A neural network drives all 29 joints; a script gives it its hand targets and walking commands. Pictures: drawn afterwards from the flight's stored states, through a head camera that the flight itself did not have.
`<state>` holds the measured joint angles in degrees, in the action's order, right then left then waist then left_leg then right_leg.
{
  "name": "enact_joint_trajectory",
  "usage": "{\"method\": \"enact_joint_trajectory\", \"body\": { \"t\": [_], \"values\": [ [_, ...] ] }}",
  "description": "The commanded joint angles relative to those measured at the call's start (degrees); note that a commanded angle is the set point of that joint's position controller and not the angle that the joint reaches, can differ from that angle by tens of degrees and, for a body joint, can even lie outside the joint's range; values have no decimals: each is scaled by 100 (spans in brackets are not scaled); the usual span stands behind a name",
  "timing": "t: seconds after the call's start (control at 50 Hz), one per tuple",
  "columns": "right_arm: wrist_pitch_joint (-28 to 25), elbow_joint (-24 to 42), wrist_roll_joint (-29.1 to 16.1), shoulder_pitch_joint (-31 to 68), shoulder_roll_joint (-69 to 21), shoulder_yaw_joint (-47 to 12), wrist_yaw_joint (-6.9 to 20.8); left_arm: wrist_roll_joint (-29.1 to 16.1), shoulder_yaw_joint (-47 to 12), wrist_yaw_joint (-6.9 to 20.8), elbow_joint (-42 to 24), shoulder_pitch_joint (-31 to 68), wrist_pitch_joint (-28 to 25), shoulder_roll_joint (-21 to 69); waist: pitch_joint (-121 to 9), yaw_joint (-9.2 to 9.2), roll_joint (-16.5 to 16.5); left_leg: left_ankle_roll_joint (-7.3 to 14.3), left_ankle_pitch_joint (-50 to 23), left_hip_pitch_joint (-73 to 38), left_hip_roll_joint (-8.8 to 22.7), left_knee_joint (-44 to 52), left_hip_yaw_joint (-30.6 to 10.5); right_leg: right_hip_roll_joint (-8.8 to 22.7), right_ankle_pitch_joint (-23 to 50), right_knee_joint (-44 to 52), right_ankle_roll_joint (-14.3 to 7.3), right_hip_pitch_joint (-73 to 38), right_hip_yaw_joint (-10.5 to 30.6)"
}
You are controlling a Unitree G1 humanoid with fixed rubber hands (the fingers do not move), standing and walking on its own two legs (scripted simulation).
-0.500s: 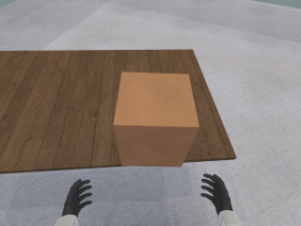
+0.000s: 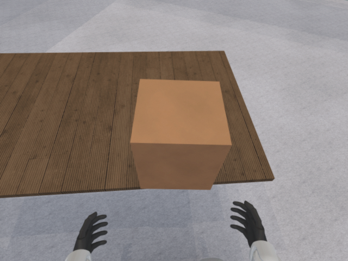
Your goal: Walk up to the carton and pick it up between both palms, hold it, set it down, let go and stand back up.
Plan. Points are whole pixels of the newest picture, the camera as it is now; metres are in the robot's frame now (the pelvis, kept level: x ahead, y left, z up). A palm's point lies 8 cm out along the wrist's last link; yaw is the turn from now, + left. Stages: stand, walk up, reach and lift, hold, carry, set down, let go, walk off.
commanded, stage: let go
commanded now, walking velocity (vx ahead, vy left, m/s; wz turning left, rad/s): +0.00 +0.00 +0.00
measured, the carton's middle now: (177, 138) +0.41 -0.01 -0.02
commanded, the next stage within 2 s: stand in 0.30 s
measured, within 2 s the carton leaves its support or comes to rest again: neither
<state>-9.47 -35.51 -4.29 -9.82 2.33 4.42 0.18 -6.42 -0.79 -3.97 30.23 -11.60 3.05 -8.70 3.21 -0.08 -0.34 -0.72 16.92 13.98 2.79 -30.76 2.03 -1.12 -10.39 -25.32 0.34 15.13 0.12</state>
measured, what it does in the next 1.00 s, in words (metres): stands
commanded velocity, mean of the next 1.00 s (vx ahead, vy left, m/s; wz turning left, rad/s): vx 0.00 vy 0.00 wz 0.00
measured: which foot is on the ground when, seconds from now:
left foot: down 0.00-1.00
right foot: down 0.00-1.00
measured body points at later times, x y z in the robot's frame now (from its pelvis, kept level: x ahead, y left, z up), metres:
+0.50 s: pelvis +0.01 -0.01 +0.00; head +0.02 +0.01 +0.45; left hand +0.16 +0.22 -0.11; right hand +0.16 -0.23 -0.10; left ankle -0.01 +0.11 -0.74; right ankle +0.03 -0.13 -0.74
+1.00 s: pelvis +0.03 -0.01 +0.00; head +0.01 -0.02 +0.45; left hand +0.16 +0.24 -0.10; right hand +0.13 -0.27 -0.12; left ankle -0.01 +0.11 -0.74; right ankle +0.03 -0.13 -0.74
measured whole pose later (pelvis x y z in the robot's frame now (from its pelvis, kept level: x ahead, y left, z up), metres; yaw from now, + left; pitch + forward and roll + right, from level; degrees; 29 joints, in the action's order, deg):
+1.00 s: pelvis +0.03 -0.01 +0.00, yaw +0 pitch +2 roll -1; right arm -0.9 -39.6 -3.3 -17.7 12.4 4.4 -0.1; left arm -0.6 -0.8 0.2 43.1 -12.6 -1.7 -13.9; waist -4.9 -0.1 -1.9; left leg -0.7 19.3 13.9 2.7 -31.4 2.1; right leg -1.0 -15.1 -30.5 0.0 17.2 0.1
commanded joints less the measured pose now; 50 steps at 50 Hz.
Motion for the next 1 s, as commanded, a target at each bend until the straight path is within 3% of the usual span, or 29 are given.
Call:
{"method": "enact_joint_trajectory", "body": {
  "t": [0.0, 0.3, 0.32, 0.36, 0.4, 0.44, 0.48, 0.72, 0.98],
  "values": [
    [-272, 415, 724, 707, 1358, 37, 35, 491, 220, 26, -966, 720, -66, -1125, -874, 228, -346, -209, -797, -292, -274, 1144, 284, -44, 326, 299, -186, -1522, -177],
    [-394, 106, 758, 512, 1544, 55, 109, 617, 329, 32, -915, 403, 29, -1054, -1090, 226, -324, -254, -1198, -494, -316, 1082, 321, -103, 706, 227, -178, -1619, -222],
    [85, -237, 809, -36, 2384, 222, -69, 963, 664, 99, -7, 51, -237, -1694, -1948, 168, -2, -43, -1996, -462, 303, 216, -129, 612, 1450, -421, -238, -1061, 387],
    [387, -134, 823, -84, 2229, 147, -120, 947, 647, 230, 101, 56, -362, -1684, -1941, 88, 104, 86, -945, -456, 295, 227, -199, 583, 622, -337, -198, -679, 374],
    [500, -57, 843, 13, 2230, 130, -135, 961, 618, 309, 158, 138, -450, -1589, -1592, 100, -300, 159, -70, -44, 284, 435, -343, 569, -124, -217, -187, -474, 403],
    [543, -25, 841, 49, 2279, 144, -126, 966, 571, 370, 266, 168, -528, -1588, -1208, 110, -540, 157, 368, 307, 291, 585, -372, 570, -350, -147, -200, -338, 460],
    [563, -45, 832, -31, 2241, 116, -112, 996, 537, 396, 433, 157, -593, -1659, -981, 101, -436, 182, 435, 480, 307, 617, -429, 570, -320, -114, -225, -293, 485],
    [594, 13, 766, -553, 2529, 145, -53, 956, 505, 412, 839, 169, -805, -2042, -1096, 20, -3, 249, -639, 128, 262, 313, -411, 703, 923, -220, -329, -386, 603],
    [601, -75, 746, -703, 2650, 180, -76, 904, 492, 388, 973, 165, -801, -2059, -1014, 11, -74, 268, -850, -24, 335, 366, -435, 670, 933, -267, -347, -314, 567]
  ]
}}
